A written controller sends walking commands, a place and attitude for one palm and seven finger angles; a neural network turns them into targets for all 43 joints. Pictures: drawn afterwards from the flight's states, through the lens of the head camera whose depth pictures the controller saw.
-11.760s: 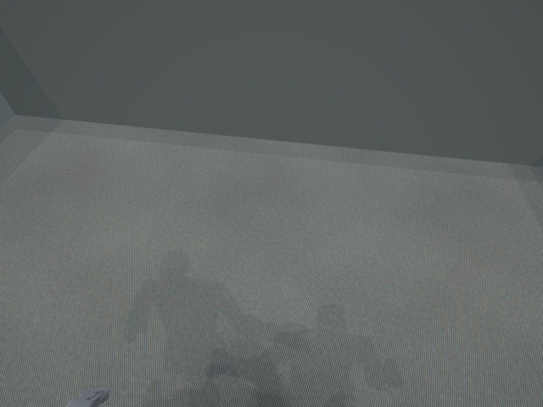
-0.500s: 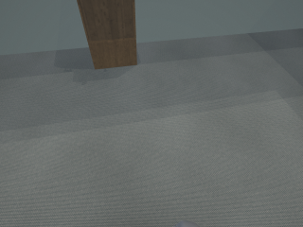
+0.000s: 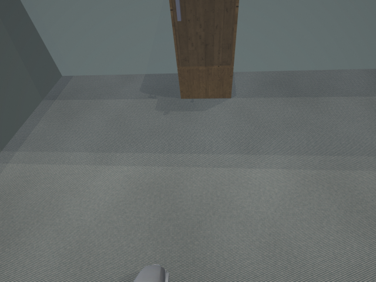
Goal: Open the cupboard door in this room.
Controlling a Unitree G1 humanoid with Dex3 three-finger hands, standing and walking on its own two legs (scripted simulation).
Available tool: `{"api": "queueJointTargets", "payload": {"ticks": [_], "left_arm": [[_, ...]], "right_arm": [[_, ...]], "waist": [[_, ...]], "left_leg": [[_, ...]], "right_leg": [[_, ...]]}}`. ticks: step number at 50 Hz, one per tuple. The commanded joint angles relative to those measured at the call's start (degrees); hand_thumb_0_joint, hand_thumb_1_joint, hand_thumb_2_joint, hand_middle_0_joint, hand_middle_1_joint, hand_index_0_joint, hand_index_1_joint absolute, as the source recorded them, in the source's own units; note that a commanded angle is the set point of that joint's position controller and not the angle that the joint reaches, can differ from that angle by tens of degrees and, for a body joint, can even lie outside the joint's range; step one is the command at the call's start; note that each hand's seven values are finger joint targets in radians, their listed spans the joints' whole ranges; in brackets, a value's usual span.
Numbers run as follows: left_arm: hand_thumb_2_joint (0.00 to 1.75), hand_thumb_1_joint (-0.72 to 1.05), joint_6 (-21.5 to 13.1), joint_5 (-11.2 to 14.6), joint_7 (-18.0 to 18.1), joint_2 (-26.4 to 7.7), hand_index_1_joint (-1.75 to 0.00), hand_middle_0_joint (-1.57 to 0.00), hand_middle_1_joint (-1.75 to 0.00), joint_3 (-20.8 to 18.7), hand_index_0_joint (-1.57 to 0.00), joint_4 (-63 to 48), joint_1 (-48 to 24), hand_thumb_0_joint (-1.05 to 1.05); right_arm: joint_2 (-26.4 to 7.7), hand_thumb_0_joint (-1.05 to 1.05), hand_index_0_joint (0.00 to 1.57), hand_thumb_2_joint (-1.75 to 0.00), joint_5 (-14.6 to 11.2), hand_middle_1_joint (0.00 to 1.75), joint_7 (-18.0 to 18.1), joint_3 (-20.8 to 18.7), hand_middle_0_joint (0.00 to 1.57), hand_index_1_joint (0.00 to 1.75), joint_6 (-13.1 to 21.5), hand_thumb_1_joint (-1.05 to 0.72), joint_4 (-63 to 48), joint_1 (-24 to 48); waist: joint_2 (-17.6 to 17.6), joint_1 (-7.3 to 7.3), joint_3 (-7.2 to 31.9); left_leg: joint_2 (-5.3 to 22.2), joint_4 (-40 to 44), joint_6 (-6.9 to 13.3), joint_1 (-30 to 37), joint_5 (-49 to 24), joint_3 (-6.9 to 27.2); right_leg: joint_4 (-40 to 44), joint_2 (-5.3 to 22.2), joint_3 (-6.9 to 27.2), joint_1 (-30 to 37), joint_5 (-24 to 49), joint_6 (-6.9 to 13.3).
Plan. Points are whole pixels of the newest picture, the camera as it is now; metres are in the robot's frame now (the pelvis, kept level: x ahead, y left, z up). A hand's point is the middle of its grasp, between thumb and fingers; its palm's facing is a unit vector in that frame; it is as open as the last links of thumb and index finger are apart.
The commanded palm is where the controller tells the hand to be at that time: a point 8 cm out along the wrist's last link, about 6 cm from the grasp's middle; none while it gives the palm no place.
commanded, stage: turn or walk to find it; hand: left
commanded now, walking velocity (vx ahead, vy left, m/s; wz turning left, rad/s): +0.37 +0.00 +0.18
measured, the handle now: (178, 8) +1.64 +0.18 -0.03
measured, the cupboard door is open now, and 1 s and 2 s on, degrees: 0 0 0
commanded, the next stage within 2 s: stand and wait in 0.80 s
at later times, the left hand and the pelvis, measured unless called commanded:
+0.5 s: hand (106, 269) +0.19 +0.25 -0.18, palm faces +0.12 -0.98 -0.18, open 7.4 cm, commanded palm none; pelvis +0.18 +0.07 -0.01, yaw +3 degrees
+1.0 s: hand (136, 199) +0.38 +0.21 -0.17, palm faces +0.10 -0.97 -0.22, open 7.2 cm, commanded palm none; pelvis +0.38 +0.03 -0.01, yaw +5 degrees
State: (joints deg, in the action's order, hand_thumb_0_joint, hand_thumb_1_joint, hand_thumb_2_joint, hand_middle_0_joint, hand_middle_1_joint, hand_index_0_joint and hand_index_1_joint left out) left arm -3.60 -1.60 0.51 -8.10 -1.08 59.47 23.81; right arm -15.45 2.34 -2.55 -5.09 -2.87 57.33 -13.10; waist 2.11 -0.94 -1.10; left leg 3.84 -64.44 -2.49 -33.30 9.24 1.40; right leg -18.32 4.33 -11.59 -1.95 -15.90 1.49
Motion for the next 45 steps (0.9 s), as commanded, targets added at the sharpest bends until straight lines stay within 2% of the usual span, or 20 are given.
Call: {"api": "queueJointTargets", "payload": {"ticks": [1, 8, 10, 11, 12, 13, 14, 15, 17, 20, 23, 31, 33, 34, 35, 36, 37, 39, 42, 45], "left_arm": [[0.9, 0.9, -1.72, -0.25, 0.81, -7.86, -0.3, -0.2, -0.3, -1.62, -0.2, 0.9, 7.22, 0.0], [0.9, 0.9, -0.72, -0.36, 0.92, -8.46, -0.3, -0.2, -0.3, -1.23, -0.2, 5.81, 10.47, 0.0], [0.9, 0.9, -0.63, 0.1, 0.9, -9.41, -0.3, -0.2, -0.3, -1.49, -0.2, 6.19, 7.88, 0.0], [0.9, 0.9, -0.62, 0.47, 0.83, -9.36, -0.3, -0.2, -0.3, -1.36, -0.2, 6.17, 6.65, 0.0], [0.9, 0.9, -0.67, 0.72, 0.37, -7.12, -0.3, -0.2, -0.3, -1.09, -0.2, 5.57, 7.5, 0.0], [0.9, 0.9, -0.73, 1.17, -0.12, -3.86, -0.3, -0.2, -0.3, -0.41, -0.2, 3.28, 7.21, 0.0], [0.9, 0.9, -0.48, 0.94, 0.28, -4.74, -0.3, -0.2, -0.3, -0.43, -0.2, 1.31, 2.4, 0.0], [0.9, 0.9, -0.4, 1.08, 0.28, -4.11, -0.3, -0.2, -0.3, -0.56, -0.2, 0.73, -1.44, 0.0], [0.9, 0.9, 0.24, 0.32, -0.62, -4.15, -0.3, -0.2, -0.3, -1.34, -0.2, 1.37, -4.3, 0.0], [0.9, 0.9, 2.16, -0.15, -0.96, -1.33, -0.3, -0.2, -0.3, -1.57, -0.2, 1.94, 0.19, 0.0], [0.9, 0.9, 2.82, -0.3, -1.48, -1.74, -0.3, -0.2, -0.3, -2.29, -0.2, -0.89, -2.98, 0.0], [0.9, 0.9, 2.25, 0.01, -2.51, -5.21, -0.3, -0.2, -0.3, -2.71, -0.2, -7.34, -18.03, 0.0], [0.9, 0.9, 1.74, -0.07, -2.53, -6.24, -0.3, -0.2, -0.3, -2.98, -0.2, -6.48, -14.87, 0.0], [0.9, 0.9, 1.12, -0.21, -2.47, -7.83, -0.3, -0.2, -0.3, -3.29, -0.2, -4.31, -7.95, 0.0], [0.9, 0.9, 0.24, -0.52, -2.03, -11.78, -0.3, -0.2, -0.3, -4.19, -0.2, -1.22, 1.75, 0.0], [0.9, 0.9, -0.2, -0.52, -1.16, -19.21, -0.3, -0.2, -0.3, -5.93, -0.2, 0.84, 9.23, 0.0], [0.9, 0.9, -0.25, 0.84, -0.66, -19.45, -0.3, -0.2, -0.3, -5.84, -0.2, 0.75, 7.0, 0.0], [0.9, 0.9, -0.17, 0.8, -0.48, -14.55, -0.3, -0.2, -0.3, -4.3, -0.2, -2.14, -3.01, 0.0], [0.9, 0.9, -0.72, 0.61, -0.06, -9.18, -0.3, -0.2, -0.3, -2.26, -0.2, -2.96, -10.15, 0.0], [0.9, 0.9, -1.09, 0.47, 0.14, -7.82, -0.3, -0.2, -0.3, -1.98, -0.2, -1.7, -9.52, 0.0]], "right_arm": [[0.34, 0.0, 0.2, -0.9, -0.5, 0.3, -0.09, 1.25, 0.2, 0.3, 2.15, -0.9, -5.46, 9.72], [2.85, 0.0, 0.2, -0.9, -1.09, 0.3, -0.14, 2.93, 0.2, 0.3, 3.99, -0.9, -4.94, 14.24], [1.68, 0.0, 0.2, -0.9, -1.01, 0.3, 0.65, 2.54, 0.2, 0.3, 4.88, -0.9, -2.72, 6.96], [0.14, 0.0, 0.2, -0.9, -0.72, 0.3, 1.35, 1.97, 0.2, 0.3, 5.46, -0.9, 0.08, -1.48], [-5.62, 0.0, 0.2, -0.9, -0.47, 0.3, 2.17, 0.45, 0.2, 0.3, 5.79, -0.9, 2.5, -10.45], [-11.0, 0.0, 0.2, -0.9, -0.73, 0.3, 2.92, -1.02, 0.2, 0.3, 5.88, -0.9, 4.34, -16.26], [-11.79, 0.0, 0.2, -0.9, -1.63, 0.3, 3.12, -1.17, 0.2, 0.3, 5.7, -0.9, 5.03, -16.73], [-9.98, 0.0, 0.2, -0.9, -1.75, 0.3, 3.43, -0.99, 0.2, 0.3, 5.96, -0.9, 4.05, -12.71], [-3.29, 0.0, 0.2, -0.9, -1.47, 0.3, 3.27, 0.54, 0.2, 0.3, 6.43, -0.9, 2.53, -5.84], [-0.03, 0.0, 0.2, -0.9, -1.38, 0.3, 3.29, 1.54, 0.2, 0.3, 7.34, -0.9, 2.04, -2.78], [0.19, 0.0, 0.2, -0.9, -1.22, 0.3, 3.24, 0.81, 0.2, 0.3, 7.8, -0.9, 0.77, -2.96], [-3.45, 0.0, 0.2, -0.9, -0.46, 0.3, 3.24, -0.01, 0.2, 0.3, 7.29, -0.9, 2.5, -7.11], [-4.38, 0.0, 0.2, -0.9, -0.34, 0.3, 3.18, -0.02, 0.2, 0.3, 6.82, -0.9, 2.92, -7.12], [-4.36, 0.0, 0.2, -0.9, -0.56, 0.3, 3.13, 0.15, 0.2, 0.3, 6.69, -0.9, 3.01, -7.08], [-3.16, 0.0, 0.2, -0.9, -1.12, 0.3, 2.76, 0.48, 0.2, 0.3, 6.91, -0.9, 2.82, -6.85], [1.43, 0.0, 0.2, -0.9, -1.76, 0.3, 2.41, 1.57, 0.2, 0.3, 7.33, -0.9, 0.93, -8.5], [-1.39, 0.0, 0.2, -0.9, -2.08, 0.3, 2.66, 1.38, 0.2, 0.3, 6.75, -0.9, 0.07, -6.97], [-0.46, 0.0, 0.2, -0.9, -1.49, 0.3, 2.3, 1.07, 0.2, 0.3, 6.46, -0.9, -0.19, -0.47], [2.08, 0.0, 0.2, -0.9, -0.86, 0.3, 1.8, 1.56, 0.2, 0.3, 4.32, -0.9, 2.76, -6.4], [3.97, 0.0, 0.2, -0.9, -0.79, 0.3, 1.99, 2.18, 0.2, 0.3, 3.35, -0.9, 3.75, -8.6]], "waist": [[-9.26, -2.44, -6.29], [-12.29, -3.45, -6.3], [-11.36, 0.8, -2.61], [-9.02, 4.91, 2.19], [0.79, 8.11, 9.55], [12.41, 8.84, 12.32], [8.11, 9.1, 11.47], [6.2, 7.95, 7.13], [0.21, 4.37, -3.34], [3.97, 0.03, -4.57], [4.51, -0.68, -5.75], [3.27, 1.79, -6.02], [1.11, -0.32, -4.5], [-1.62, -3.5, -0.21], [-6.52, -7.63, 6.05], [-23.22, -8.63, 11.86], [-23.15, -7.5, 12.15], [-7.73, -4.8, 1.02], [-8.87, 1.33, -1.62], [-9.12, 2.93, -0.52]], "left_leg": [[2.21, 4.98, 0.34, -12.3, 0.9, -2.28], [-0.23, 25.56, 3.79, 1.68, 6.76, -9.47], [-2.99, 31.49, 5.26, 14.62, 6.14, -11.9], [-4.03, 36.67, 6.03, 27.55, 2.2, -12.62], [4.3, 37.79, 7.86, 44.4, 0.93, -2.68], [19.08, 41.66, 13.31, 54.32, -4.43, 19.56], [22.59, 45.75, 15.59, 50.72, -1.0, 21.59], [22.92, 47.53, 16.07, 44.29, 2.01, 20.59], [18.33, 51.78, 12.85, 27.4, 4.89, 12.54], [12.77, 54.55, 11.13, 17.8, 5.5, 3.02], [11.58, 56.51, 11.97, 17.67, 4.36, 0.31], [12.54, 51.2, 11.55, 26.58, -5.31, -0.9], [11.35, 44.92, 10.11, 25.95, -10.95, -1.87], [8.48, 35.02, 8.41, 25.51, -16.92, -4.47], [4.85, 19.85, 6.11, 18.29, -13.54, -7.28], [-3.15, 0.86, 3.55, 1.8, 17.11, -9.32], [-1.91, -8.61, 4.18, -1.32, 22.62, -1.97], [2.8, -12.57, 4.09, -5.19, 12.23, 0.76], [4.37, -4.27, 2.03, 3.71, 5.55, -1.26], [3.81, 4.66, 0.1, 6.47, 5.04, -4.05]], "right_leg": [[8.81, 14.73, 10.6, 5.79, 9.04, 3.61], [3.61, 15.06, 6.15, 5.21, 23.7, 4.45], [-5.85, 13.85, 2.79, 2.23, 34.12, 3.28], [-17.15, 11.22, 0.02, -2.53, 36.27, 1.59], [-31.45, 7.67, -1.54, -14.13, 21.62, -0.93], [-46.79, 0.66, 0.27, -31.38, -14.67, -2.75], [-53.27, 1.06, 6.12, -34.93, -18.13, -1.74], [-56.62, 3.17, 8.16, -38.03, -14.2, -1.7], [-53.91, 6.41, 9.8, -34.5, -7.54, -1.97], [-48.14, 6.2, 8.65, -28.18, -2.02, -2.75], [-42.61, 6.63, 8.39, -30.83, 3.78, -3.75], [-19.82, 3.34, 5.54, -26.11, 4.55, -3.16], [-15.56, 0.7, 3.08, -18.16, 4.44, -2.26], [-11.24, -1.23, 1.9, -8.62, 5.76, -1.59], [-9.09, 3.59, 7.67, 5.99, 5.86, 0.46], [-3.74, 20.39, 31.66, 18.98, 9.5, 6.1], [1.75, 24.34, 38.49, 15.09, 8.13, 8.43], [4.0, 20.95, 30.82, 1.57, -1.44, 7.74], [6.92, 14.54, 14.83, -12.24, 5.26, 3.86], [5.38, 11.98, 8.4, -12.95, 19.54, 4.52]]}}
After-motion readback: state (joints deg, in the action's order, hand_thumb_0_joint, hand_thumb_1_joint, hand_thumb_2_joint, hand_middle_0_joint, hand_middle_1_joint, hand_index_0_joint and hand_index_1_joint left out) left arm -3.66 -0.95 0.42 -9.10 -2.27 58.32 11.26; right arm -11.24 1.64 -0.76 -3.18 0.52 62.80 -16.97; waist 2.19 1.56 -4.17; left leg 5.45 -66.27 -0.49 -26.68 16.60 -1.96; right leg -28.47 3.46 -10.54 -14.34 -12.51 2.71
